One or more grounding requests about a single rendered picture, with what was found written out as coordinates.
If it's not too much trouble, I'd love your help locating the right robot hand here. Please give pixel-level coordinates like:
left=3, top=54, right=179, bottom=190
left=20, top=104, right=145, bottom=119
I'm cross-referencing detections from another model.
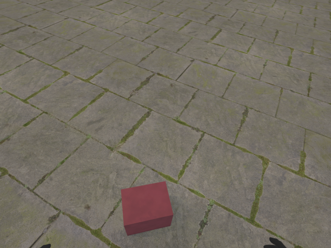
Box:
left=264, top=237, right=286, bottom=248

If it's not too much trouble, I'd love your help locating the carton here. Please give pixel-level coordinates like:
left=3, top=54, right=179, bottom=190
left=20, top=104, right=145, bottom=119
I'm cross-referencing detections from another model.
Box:
left=121, top=181, right=173, bottom=236

